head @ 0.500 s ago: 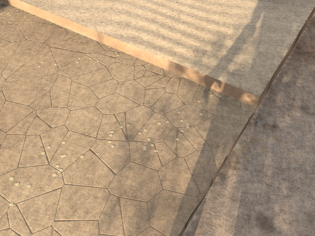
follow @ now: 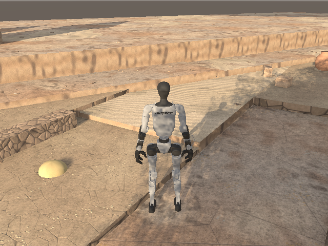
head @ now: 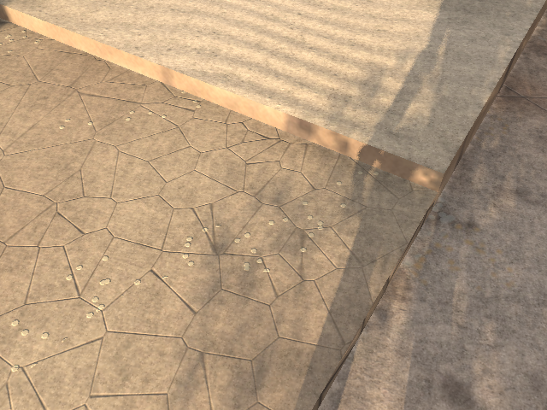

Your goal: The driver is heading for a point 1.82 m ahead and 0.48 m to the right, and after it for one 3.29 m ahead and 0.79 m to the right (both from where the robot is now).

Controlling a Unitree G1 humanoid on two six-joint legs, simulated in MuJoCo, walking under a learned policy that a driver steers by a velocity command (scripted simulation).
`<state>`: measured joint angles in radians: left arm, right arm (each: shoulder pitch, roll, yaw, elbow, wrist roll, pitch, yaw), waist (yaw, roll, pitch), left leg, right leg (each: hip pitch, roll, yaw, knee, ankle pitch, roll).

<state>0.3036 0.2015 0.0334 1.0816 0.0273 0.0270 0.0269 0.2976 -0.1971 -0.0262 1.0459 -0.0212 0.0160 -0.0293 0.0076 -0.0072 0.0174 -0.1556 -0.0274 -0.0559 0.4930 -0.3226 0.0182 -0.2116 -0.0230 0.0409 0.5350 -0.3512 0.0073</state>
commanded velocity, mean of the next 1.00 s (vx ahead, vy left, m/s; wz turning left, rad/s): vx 0.42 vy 0.00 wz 0.00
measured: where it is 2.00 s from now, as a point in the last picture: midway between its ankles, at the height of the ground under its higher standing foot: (306, 206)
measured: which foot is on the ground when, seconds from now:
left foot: down 0.00-0.14, up 0.16-0.60, down 0.62-1.00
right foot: down 0.00-0.66, up 0.68-1.00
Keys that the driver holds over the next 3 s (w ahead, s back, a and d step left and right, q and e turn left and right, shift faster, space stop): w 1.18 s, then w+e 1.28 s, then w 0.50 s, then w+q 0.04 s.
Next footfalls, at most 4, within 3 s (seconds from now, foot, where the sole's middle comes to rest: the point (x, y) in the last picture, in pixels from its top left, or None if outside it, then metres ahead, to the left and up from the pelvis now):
0.62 left None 0.48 0.03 -0.69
1.22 right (333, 275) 0.88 -0.13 -0.69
1.68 left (265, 205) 1.14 0.07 -0.69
2.16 right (351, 184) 1.24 -0.21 -0.69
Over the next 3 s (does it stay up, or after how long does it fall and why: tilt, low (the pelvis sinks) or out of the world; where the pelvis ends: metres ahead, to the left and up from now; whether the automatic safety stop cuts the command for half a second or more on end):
stays up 1.54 -0.36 0.17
